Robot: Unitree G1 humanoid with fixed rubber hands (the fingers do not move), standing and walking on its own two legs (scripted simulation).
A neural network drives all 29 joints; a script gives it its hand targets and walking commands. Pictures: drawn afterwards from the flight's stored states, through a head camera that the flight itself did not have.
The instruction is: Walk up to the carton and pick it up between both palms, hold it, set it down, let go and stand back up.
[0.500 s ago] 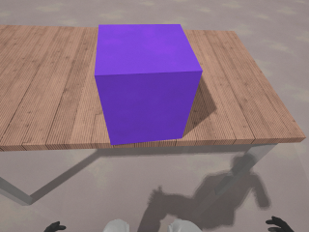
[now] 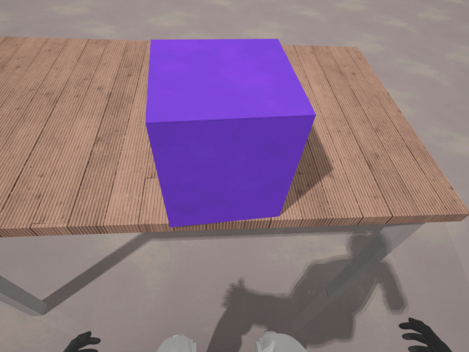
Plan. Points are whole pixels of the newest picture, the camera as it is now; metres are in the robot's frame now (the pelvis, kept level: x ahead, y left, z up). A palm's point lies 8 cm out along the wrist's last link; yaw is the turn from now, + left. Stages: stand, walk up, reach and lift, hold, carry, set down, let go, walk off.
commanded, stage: walk up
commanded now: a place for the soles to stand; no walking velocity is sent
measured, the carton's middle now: (221, 137) +0.45 +0.04 +0.12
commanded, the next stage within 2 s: none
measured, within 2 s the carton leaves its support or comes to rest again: neither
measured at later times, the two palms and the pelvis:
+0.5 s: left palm out of the picture +0.13 +0.28 -0.09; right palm out of the picture +0.10 -0.33 -0.05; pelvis +0.00 -0.01 +0.00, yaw +0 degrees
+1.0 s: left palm out of the picture +0.14 +0.30 -0.10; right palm out of the picture +0.08 -0.32 -0.05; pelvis +0.01 +0.01 +0.00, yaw +0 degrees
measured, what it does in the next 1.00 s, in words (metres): steps on the spot: right foot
